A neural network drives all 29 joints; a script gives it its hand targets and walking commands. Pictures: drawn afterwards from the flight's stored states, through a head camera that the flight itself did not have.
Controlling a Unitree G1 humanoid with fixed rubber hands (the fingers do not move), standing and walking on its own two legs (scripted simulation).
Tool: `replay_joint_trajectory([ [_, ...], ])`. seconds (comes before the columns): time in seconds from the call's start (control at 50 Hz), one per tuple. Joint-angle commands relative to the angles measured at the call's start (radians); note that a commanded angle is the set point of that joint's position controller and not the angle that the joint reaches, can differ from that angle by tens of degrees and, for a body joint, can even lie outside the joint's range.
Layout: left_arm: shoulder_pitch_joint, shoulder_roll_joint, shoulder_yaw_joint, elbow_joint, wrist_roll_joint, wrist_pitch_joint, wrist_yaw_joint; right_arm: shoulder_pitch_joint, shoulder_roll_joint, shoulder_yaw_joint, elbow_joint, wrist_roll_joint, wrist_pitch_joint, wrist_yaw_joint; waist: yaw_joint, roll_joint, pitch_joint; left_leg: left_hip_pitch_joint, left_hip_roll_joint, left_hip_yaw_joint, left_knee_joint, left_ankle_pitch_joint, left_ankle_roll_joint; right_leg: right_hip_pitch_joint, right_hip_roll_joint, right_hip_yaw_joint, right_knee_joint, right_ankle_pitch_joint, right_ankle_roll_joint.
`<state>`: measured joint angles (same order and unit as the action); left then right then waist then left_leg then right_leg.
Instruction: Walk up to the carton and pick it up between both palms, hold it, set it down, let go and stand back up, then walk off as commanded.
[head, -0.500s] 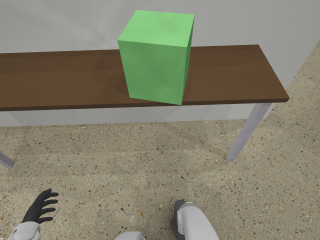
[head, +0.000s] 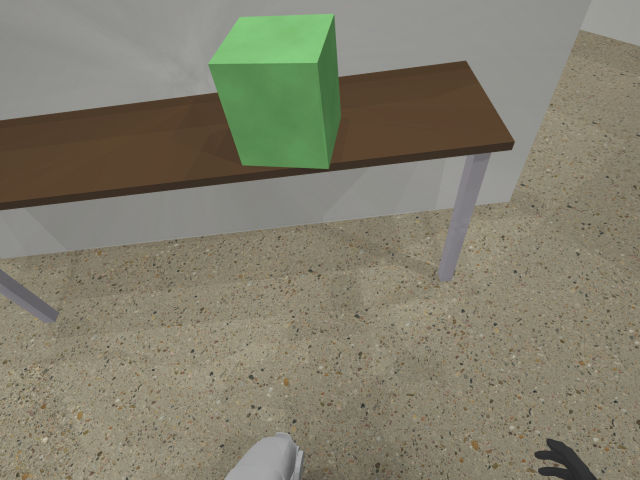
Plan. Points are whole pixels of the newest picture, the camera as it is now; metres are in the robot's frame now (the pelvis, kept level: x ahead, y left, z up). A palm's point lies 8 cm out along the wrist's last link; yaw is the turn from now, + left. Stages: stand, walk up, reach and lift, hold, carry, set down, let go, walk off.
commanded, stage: walk off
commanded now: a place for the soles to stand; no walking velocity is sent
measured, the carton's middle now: (285, 94) +0.86 +0.07 +0.00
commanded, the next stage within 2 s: none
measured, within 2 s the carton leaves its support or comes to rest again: neither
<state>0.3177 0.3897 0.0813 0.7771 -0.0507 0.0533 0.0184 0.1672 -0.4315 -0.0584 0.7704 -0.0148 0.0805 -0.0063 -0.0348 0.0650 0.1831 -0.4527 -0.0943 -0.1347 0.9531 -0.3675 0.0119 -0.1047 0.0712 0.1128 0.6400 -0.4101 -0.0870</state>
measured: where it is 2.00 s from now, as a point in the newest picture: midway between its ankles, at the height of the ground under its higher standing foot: outside the picture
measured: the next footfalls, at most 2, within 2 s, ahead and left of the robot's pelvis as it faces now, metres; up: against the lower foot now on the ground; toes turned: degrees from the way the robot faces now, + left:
left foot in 0.66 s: -0.17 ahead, +0.18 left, +0.00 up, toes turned -3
right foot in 1.12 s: -0.33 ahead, -0.02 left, +0.00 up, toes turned +5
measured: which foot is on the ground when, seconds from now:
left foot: up 0.00-0.64, down 0.66-1.00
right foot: down 0.00-0.68, up 0.70-1.00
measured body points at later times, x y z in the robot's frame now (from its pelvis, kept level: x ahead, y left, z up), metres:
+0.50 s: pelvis -0.15 +0.01 +0.00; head -0.12 -0.04 +0.44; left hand -0.02 +0.34 -0.04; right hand -0.04 -0.30 -0.14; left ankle -0.15 +0.19 -0.64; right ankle -0.04 -0.07 -0.73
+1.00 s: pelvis -0.31 +0.08 +0.00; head -0.27 +0.11 +0.45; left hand -0.29 +0.43 -0.12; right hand -0.21 -0.26 -0.07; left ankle -0.21 +0.19 -0.72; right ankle -0.37 -0.06 -0.66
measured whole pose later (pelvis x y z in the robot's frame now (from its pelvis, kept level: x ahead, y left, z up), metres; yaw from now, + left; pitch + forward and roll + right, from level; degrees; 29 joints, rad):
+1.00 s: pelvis -0.31 +0.08 +0.00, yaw -1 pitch -6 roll -1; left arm 0.41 0.48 0.08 0.81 -0.05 0.06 0.01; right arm 0.18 -0.43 -0.06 0.77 -0.01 0.03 -0.01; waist -0.02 -0.04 0.18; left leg -0.31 -0.01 -0.03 0.57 -0.23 0.02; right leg -0.28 0.13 0.17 1.08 -0.39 0.04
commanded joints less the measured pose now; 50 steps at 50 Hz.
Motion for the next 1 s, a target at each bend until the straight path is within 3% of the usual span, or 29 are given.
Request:
replay_joint_trajectory([
  [0.0, -0.123, 0.227, 0.052, -0.109, 0.072, -0.062, 0.022, 0.087, -0.161, -0.061, -0.008, 0.012, -0.004, -0.009, -0.011, -0.191, 0.039, -0.102, -0.051, -0.102, 0.228, -0.025, -0.002, -0.107, -0.203, 0.190, -0.241, 0.598, 0.063],
  [0.04, -0.041, 0.218, 0.050, -0.117, 0.072, -0.063, 0.024, 0.063, -0.164, -0.056, -0.026, 0.013, -0.010, -0.016, 0.035, -0.217, -0.083, -0.128, -0.064, -0.088, 0.229, -0.041, -0.016, 0.097, -0.209, 0.189, -0.163, 0.829, 0.053],
  [0.08, 0.032, 0.203, 0.042, -0.108, 0.071, -0.060, 0.030, 0.041, -0.152, -0.055, -0.028, 0.018, -0.012, -0.021, 0.069, -0.207, -0.198, -0.182, -0.062, -0.077, 0.136, -0.062, -0.024, 0.307, -0.220, 0.210, -0.118, 0.966, 0.067],
  [0.12, 0.064, 0.197, 0.036, -0.111, 0.071, -0.056, 0.034, 0.021, -0.145, -0.056, -0.031, 0.019, -0.015, -0.025, 0.089, -0.211, -0.275, -0.191, -0.054, -0.071, 0.073, -0.086, -0.035, 0.412, -0.230, 0.228, -0.095, 1.017, 0.070],
  [0.18, 0.055, 0.195, 0.038, -0.123, 0.071, -0.052, 0.036, 0.037, -0.149, -0.058, -0.025, 0.016, -0.018, -0.033, 0.089, -0.214, -0.291, -0.158, -0.039, -0.065, 0.057, -0.109, -0.041, 0.386, -0.248, 0.249, -0.103, 1.006, 0.030],
  [0.26, -0.006, 0.220, 0.043, -0.139, 0.074, -0.055, 0.032, 0.059, -0.175, -0.062, -0.011, 0.011, -0.013, -0.035, 0.069, -0.192, -0.194, -0.070, -0.052, -0.085, 0.171, -0.126, -0.039, 0.127, -0.287, 0.272, -0.182, 0.772, -0.050],
  [0.32, -0.073, 0.245, 0.055, -0.154, 0.078, -0.049, 0.025, 0.078, -0.193, -0.062, 0.000, 0.004, -0.007, -0.029, 0.052, -0.197, -0.109, -0.012, -0.059, -0.091, 0.281, -0.107, -0.035, -0.092, -0.302, 0.288, -0.268, 0.390, -0.119],
  [0.36, -0.117, 0.253, 0.064, -0.162, 0.080, -0.043, 0.022, 0.098, -0.208, -0.062, 0.007, 0.002, -0.005, -0.021, 0.042, -0.210, -0.055, -0.002, -0.056, -0.083, 0.324, -0.082, -0.032, -0.198, -0.292, 0.293, -0.328, 0.091, -0.128],
  [0.4, -0.148, 0.258, 0.071, -0.164, 0.081, -0.040, 0.021, 0.119, -0.211, -0.065, 0.013, 0.001, -0.004, -0.013, 0.030, -0.223, -0.023, 0.004, -0.048, -0.068, 0.329, -0.074, -0.030, -0.262, -0.288, 0.302, -0.366, -0.097, -0.128],
  [0.46, -0.159, 0.260, 0.074, -0.159, 0.086, -0.034, 0.019, 0.136, -0.197, -0.064, 0.014, 0.002, -0.006, -0.001, 0.031, -0.275, -0.047, 0.041, -0.012, -0.028, 0.218, -0.107, -0.026, -0.258, -0.275, 0.291, -0.376, -0.154, -0.111],
  [0.58, -0.177, 0.257, 0.064, -0.158, 0.092, -0.019, 0.017, 0.239, -0.158, -0.071, 0.028, 0.000, -0.024, 0.017, 0.010, -0.376, -0.187, 0.224, 0.104, 0.057, -0.244, -0.116, 0.018, -0.213, -0.242, 0.215, -0.327, -0.047, -0.072],
  [0.62, -0.185, 0.230, 0.052, -0.156, 0.085, -0.005, 0.019, 0.299, -0.160, -0.082, 0.043, -0.010, -0.035, 0.017, -0.031, -0.291, -0.212, 0.379, 0.122, 0.049, -0.461, -0.009, 0.037, -0.325, -0.184, 0.171, -0.182, -0.058, -0.038],
  [0.64, -0.148, 0.183, 0.041, -0.147, 0.072, 0.001, 0.023, 0.258, -0.175, -0.084, 0.024, -0.024, -0.041, 0.014, -0.036, -0.118, -0.170, 0.370, 0.143, -0.047, -0.548, -0.041, 0.037, -0.433, -0.058, 0.117, 0.024, -0.137, 0.000],
  [0.66, -0.092, 0.131, 0.031, -0.138, 0.050, 0.003, 0.029, 0.151, -0.218, -0.079, -0.026, -0.045, -0.051, 0.009, -0.003, 0.152, -0.110, 0.233, 0.315, -0.350, -0.637, -0.130, 0.054, -0.534, 0.118, 0.048, 0.353, -0.122, 0.059],
  [0.68, -0.055, 0.185, 0.049, -0.128, 0.052, 0.005, 0.039, 0.046, -0.248, -0.075, -0.067, -0.045, -0.055, 0.001, 0.044, 0.083, -0.041, 0.054, 0.426, -0.408, -0.675, -0.062, 0.087, -0.521, 0.104, 0.124, 0.492, -0.092, 0.081],
  [0.7, -0.061, 0.230, 0.064, -0.127, 0.067, 0.002, 0.043, -0.005, -0.282, -0.081, -0.088, -0.038, -0.050, -0.004, 0.026, 0.123, -0.008, -0.130, 0.469, -0.525, -0.747, -0.147, 0.123, -0.425, 0.105, 0.155, 0.607, -0.113, 0.084],
  [0.72, -0.104, 0.257, 0.075, -0.117, 0.073, 0.002, 0.039, -0.051, -0.255, -0.071, -0.099, -0.044, -0.056, -0.012, 0.036, 0.033, 0.052, -0.211, 0.413, -0.454, -0.748, -0.233, 0.094, -0.382, 0.092, 0.189, 0.666, -0.036, 0.086],
  [0.74, -0.081, 0.268, 0.079, -0.097, 0.067, 0.004, 0.029, -0.082, -0.217, -0.063, -0.108, -0.048, -0.064, -0.018, 0.056, 0.017, 0.043, -0.170, 0.351, -0.353, -0.716, -0.237, 0.052, -0.383, 0.088, 0.179, 0.687, 0.031, 0.094],
  [0.76, -0.027, 0.272, 0.081, -0.073, 0.059, 0.010, 0.018, -0.108, -0.203, -0.062, -0.110, -0.043, -0.064, -0.021, 0.079, 0.020, 0.028, -0.097, 0.299, -0.250, -0.688, -0.182, 0.023, -0.407, 0.093, 0.175, 0.691, 0.064, 0.099],
  [0.8, 0.082, 0.268, 0.085, -0.042, 0.062, 0.013, 0.003, -0.098, -0.183, -0.068, -0.109, -0.020, -0.064, -0.020, 0.090, 0.056, -0.044, 0.092, 0.275, -0.180, -0.655, -0.138, 0.026, -0.457, 0.099, 0.158, 0.705, 0.091, 0.121],
  [0.86, 0.108, 0.270, 0.074, -0.041, 0.069, -0.004, -0.003, -0.037, -0.169, -0.089, -0.107, -0.006, -0.072, -0.006, 0.048, 0.099, -0.103, 0.237, 0.278, -0.211, -0.658, -0.296, 0.069, -0.472, 0.079, 0.112, 0.633, 0.052, 0.137],
  [0.9, 0.092, 0.258, 0.064, -0.039, 0.074, -0.015, -0.007, 0.007, -0.163, -0.090, -0.086, -0.004, -0.076, 0.000, 0.018, 0.102, -0.110, 0.276, 0.270, -0.232, -0.678, -0.389, 0.057, -0.434, 0.046, 0.089, 0.491, 0.013, 0.137],
  [0.94, 0.116, 0.250, 0.060, -0.028, 0.079, -0.019, -0.014, 0.009, -0.186, -0.096, -0.066, -0.006, -0.073, 0.003, 0.015, 0.140, -0.111, 0.275, 0.268, -0.227, -0.690, -0.434, 0.054, -0.367, 0.024, 0.028, 0.362, -0.054, 0.127],
  [0.98, 0.148, 0.241, 0.058, -0.019, 0.082, -0.021, -0.023, 0.011, -0.211, -0.104, -0.055, -0.012, -0.065, 0.008, 0.015, 0.164, -0.114, 0.230, 0.293, -0.228, -0.695, -0.440, 0.107, -0.265, 0.019, -0.059, 0.236, -0.198, 0.112],
])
